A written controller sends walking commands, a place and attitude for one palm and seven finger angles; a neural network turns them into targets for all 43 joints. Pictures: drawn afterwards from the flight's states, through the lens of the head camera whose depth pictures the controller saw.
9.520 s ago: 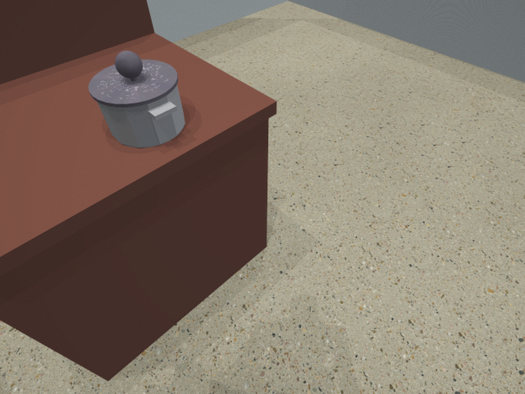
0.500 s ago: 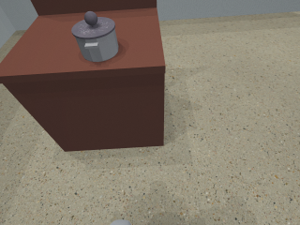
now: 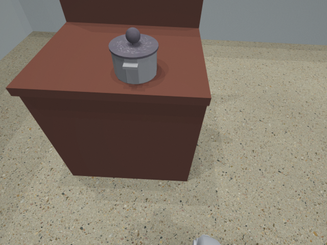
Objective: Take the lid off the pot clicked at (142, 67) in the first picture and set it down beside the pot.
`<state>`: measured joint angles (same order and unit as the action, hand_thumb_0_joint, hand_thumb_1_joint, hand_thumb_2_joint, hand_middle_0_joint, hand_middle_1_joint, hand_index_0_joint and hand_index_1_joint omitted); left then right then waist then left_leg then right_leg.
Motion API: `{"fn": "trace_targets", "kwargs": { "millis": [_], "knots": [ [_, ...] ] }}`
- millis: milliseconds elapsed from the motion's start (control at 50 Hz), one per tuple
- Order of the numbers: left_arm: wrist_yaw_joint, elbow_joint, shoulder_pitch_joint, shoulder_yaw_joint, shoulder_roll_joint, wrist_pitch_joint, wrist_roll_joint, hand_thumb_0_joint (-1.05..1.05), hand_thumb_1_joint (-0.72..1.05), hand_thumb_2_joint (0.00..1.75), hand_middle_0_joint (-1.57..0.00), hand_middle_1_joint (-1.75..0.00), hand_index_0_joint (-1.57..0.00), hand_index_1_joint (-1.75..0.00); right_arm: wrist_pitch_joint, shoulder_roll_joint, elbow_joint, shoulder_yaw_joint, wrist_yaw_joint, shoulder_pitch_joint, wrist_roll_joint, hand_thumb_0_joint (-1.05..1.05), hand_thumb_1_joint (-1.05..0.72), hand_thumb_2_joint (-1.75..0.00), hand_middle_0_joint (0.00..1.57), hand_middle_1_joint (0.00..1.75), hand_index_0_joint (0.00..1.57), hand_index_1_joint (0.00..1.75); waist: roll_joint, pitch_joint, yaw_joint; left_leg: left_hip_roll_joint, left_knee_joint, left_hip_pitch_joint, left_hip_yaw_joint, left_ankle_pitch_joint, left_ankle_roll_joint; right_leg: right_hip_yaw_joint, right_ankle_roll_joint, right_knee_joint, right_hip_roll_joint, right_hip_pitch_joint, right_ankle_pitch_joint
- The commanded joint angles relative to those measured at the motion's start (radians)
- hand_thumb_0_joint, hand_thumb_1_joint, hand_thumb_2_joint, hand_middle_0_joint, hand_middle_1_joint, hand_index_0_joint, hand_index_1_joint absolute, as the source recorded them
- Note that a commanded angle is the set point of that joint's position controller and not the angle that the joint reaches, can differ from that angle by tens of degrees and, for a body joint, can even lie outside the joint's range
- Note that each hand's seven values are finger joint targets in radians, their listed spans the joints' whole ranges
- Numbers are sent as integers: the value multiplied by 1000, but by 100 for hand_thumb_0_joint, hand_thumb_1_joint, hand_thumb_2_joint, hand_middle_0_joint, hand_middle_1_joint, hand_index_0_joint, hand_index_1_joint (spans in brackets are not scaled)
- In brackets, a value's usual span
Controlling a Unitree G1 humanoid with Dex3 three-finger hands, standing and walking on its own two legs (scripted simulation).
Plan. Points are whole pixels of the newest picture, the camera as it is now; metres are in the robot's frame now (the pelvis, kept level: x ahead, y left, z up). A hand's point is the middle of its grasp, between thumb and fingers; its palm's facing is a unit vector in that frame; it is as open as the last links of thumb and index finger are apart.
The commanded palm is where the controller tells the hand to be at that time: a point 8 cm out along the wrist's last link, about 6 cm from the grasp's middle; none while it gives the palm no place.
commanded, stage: take the last steps up to it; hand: left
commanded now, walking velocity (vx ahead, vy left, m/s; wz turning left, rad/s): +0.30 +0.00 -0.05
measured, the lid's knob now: (133, 35) +0.76 +0.17 +0.15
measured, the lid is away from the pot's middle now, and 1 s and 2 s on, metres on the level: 0.00 0.00 0.00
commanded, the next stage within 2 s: come to a stop and stand still in 0.48 s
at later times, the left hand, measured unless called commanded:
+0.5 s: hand (123, 209) +0.25 +0.14 -0.16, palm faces +0.03 -0.97 -0.24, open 7.2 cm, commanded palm none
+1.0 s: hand (122, 192) +0.31 +0.16 -0.18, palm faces +0.02 -0.96 -0.29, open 7.4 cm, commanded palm none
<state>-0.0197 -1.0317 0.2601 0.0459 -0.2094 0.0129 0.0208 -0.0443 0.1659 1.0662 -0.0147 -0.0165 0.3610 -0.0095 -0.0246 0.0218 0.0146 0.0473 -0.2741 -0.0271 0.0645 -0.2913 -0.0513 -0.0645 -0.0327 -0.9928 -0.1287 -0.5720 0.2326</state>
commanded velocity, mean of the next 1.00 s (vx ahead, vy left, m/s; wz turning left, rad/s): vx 0.03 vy -0.01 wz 0.01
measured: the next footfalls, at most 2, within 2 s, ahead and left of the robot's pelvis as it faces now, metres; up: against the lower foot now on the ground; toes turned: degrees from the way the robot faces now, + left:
right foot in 0.20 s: +0.23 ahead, -0.14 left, +0.00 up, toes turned -9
left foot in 0.64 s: +0.36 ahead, +0.10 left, +0.00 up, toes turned +5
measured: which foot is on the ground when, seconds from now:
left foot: down 0.00-0.22, up 0.24-0.62, down 0.64-1.00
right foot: up 0.00-0.18, down 0.20-0.66, up 0.68-1.00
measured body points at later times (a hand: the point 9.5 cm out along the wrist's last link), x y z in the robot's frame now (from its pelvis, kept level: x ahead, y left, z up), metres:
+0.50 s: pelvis +0.20 -0.05 +0.00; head +0.23 -0.07 +0.45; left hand +0.25 +0.19 -0.14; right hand +0.24 -0.28 -0.16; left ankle +0.26 +0.11 -0.69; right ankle +0.19 -0.13 -0.74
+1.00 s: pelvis +0.27 -0.05 -0.01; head +0.32 -0.06 +0.44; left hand +0.31 +0.21 -0.15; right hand +0.36 -0.29 -0.17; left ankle +0.32 +0.10 -0.74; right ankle +0.25 -0.17 -0.71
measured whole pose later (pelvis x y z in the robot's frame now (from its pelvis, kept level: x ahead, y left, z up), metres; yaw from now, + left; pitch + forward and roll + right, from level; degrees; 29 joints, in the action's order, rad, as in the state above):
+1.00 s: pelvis +0.27 -0.05 -0.01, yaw -3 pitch +0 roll +1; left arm 0.03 -1.00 0.22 0.07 -0.20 0.05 0.01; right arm 0.04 0.18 1.00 -0.06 -0.04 0.08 -0.02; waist 0.01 0.12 0.03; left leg -0.10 -0.51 0.30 0.12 -0.19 0.03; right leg -0.02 -0.02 -0.86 -0.05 -0.39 0.45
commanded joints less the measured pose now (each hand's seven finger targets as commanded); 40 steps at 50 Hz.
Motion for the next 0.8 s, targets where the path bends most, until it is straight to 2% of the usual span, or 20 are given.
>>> {"fn": "trace_targets", "kwargs": {
  "millis": [0, 80, 100, 140, 160, 180, 200, 240, 260, 300, 340, 440, 520, 580, 600, 620, 640, 660, 700, 780],
  "knots": [
    [-6, 114, -142, 4, -47, -26, -3, 0, 90, 90, -20, -30, -20, -30, -32, 143, -6, -32, -12, 79, -6, 0, -90, -90, 20, 30, 20, 30, 101, 139, -43, -300, 109, 14, -150, 371, -149, -6, 1, 127, -3, -127, -23],
    [-8, 141, -197, 4, -34, -40, -8, 0, 90, 90, -20, -30, -20, -30, -30, 151, 27, -33, -14, 113, -18, 0, -90, -90, 20, 30, 20, 30, 131, 130, -58, -310, 32, 13, -114, 512, -127, -41, 42, 304, 38, 6, 6],
    [-8, 132, -162, 8, -38, -43, -8, 0, 90, 90, -20, -30, -20, -30, -29, 160, 32, -34, -15, 110, -18, 0, -90, -90, 20, 30, 20, 30, 116, 112, -38, -303, -20, 25, -93, 600, -117, -62, 55, 335, 65, 88, 10],
    [-2, 62, 52, 20, -70, -59, -2, 0, 90, 90, -20, -30, -20, -30, -28, 167, 41, -35, -14, 101, -9, 0, -90, -90, 20, 30, 20, 30, 79, 0, 57, -238, -284, 87, -39, 723, -69, -92, 78, 436, 124, 392, -71],
    [7, 18, 204, 39, -136, -71, 5, 0, 90, 90, -20, -30, -20, -30, -30, 146, 35, -33, -4, 105, 2, 0, -90, -90, 20, 30, 20, 30, -28, -104, 117, -183, -512, 256, -17, 556, -35, 45, 123, 455, 33, 653, -91],
    [19, -7, 312, 69, -237, -78, 6, 0, 90, 90, -20, -30, -20, -30, -34, 93, 13, -29, -1, 164, 12, 0, -90, -90, 20, 30, 20, 30, -246, -236, 127, -21, -859, 502, 29, -68, 18, 499, 249, 581, -271, 859, -200],
    [21, -11, 304, 70, -265, -73, -19, 0, 90, 90, -20, -30, -20, -30, -29, 112, -4, -32, -3, 100, 13, 0, -90, -90, 20, 30, 20, 30, -160, -221, 120, -36, -1066, 564, -75, -285, 5, 605, 304, 688, -348, 784, -199],
    [29, 39, 99, 47, -173, -75, -17, 0, 90, 90, -20, -30, -20, -30, -21, 91, -13, -34, 5, 7, 5, 0, -90, -90, 20, 30, 20, 30, -30, -40, 58, -131, -1096, 595, -115, -127, 4, 474, 271, 749, -283, 494, -11],
    [34, 54, 26, 39, -144, -75, -18, 0, 90, 90, -20, -30, -20, -30, -10, 72, -10, -34, 6, 17, -3, 0, -90, -90, 20, 30, 20, 30, 12, -16, 11, -159, -1053, 562, -122, -91, 12, 388, 257, 759, -263, 406, -18],
    [37, 66, -30, 24, -89, -84, -8, 0, 90, 90, -20, -30, -20, -30, 15, 40, 6, -27, 11, 47, -13, 0, -90, -90, 20, 30, 20, 30, -15, 15, -37, -174, -939, 487, -98, -50, 39, 216, 214, 788, -197, 273, -121],
    [35, 53, -33, 23, -83, -86, -4, 0, 90, 90, -20, -30, -20, -30, 28, 24, 8, -25, 14, 71, -13, 0, -90, -90, 20, 30, 20, 30, -82, 0, -56, -170, -793, 450, -57, -40, 61, 117, 198, 790, -157, 264, -178],
    [27, 11, 28, 27, -100, -86, -4, 0, 90, 90, -20, -30, -20, -30, 18, 13, -32, -25, 28, -52, -10, 0, -90, -90, 20, 30, 20, 30, -98, 19, -12, -141, -511, 457, 10, 59, 87, 80, 190, 783, -121, 350, -209],
    [30, -17, 75, 30, -115, -84, -2, 0, 90, 90, -20, -30, -20, -30, 0, 27, -62, -26, 30, -150, -7, 0, -90, -90, 20, 30, 20, 30, -110, 13, 18, -121, -380, 447, 22, 61, 89, 92, 178, 717, -146, 456, -349],
    [40, -26, 59, 23, -96, -69, -7, 0, 90, 90, -20, -30, -20, -30, -11, 42, -41, -22, 20, -118, -9, 0, -90, -90, 20, 30, 20, 30, -95, 18, -17, -98, -199, 279, 31, 185, 87, 49, 130, 601, -103, 415, -400],
    [47, -30, 71, 12, -68, -63, -9, 0, 90, 90, -20, -30, -20, -30, -17, 72, -21, -22, 12, -69, -11, 0, -90, -90, 20, 30, 20, 30, -17, -18, -32, -128, -141, 158, -7, 394, 79, 16, 88, 496, -53, 383, -389],
    [54, -30, 111, -3, -31, -58, -14, 0, 90, 90, -20, -30, -20, -30, -21, 129, -13, -31, 2, -26, -15, 0, -90, -90, 20, 30, 20, 30, 110, -92, -34, -253, -182, 7, -113, 754, 31, -18, 41, 398, 13, 290, -211],
    [62, -40, 150, -16, -4, -49, -23, 0, 90, 90, -20, -30, -20, -30, -10, 158, -10, -30, -9, -22, -6, 0, -90, -90, 20, 30, 20, 30, 200, -137, -22, -378, -181, -34, -196, 1039, -53, -32, 6, 355, 51, 272, 129],
    [69, -45, 168, -18, -5, -37, -16, 0, 90, 90, -20, -30, -20, -30, 3, 165, -13, -33, -12, -39, -2, 0, -90, -90, 20, 30, 20, 30, 163, -87, -19, -411, -149, 27, -178, 1076, -100, -10, 8, 267, 61, 293, 319],
    [76, -46, 145, -13, -34, -12, -16, 0, 90, 90, -20, -30, -20, -30, 14, 140, -18, -24, -38, -100, 1, 0, -90, -90, 20, 30, 20, 30, 257, -42, -13, -409, -114, 77, -195, 1247, -115, 46, -9, 173, 49, 249, 359],
    [70, -16, 119, 16, -62, 16, -7, 0, 90, 90, -20, -30, -20, -30, 52, 183, -46, -59, -47, -146, -4, 0, -90, -90, 20, 30, 20, 30, 167, -57, -22, -422, -139, 58, -152, 1114, -146, 84, 3, -16, 73, 149, 329]
  ]
}}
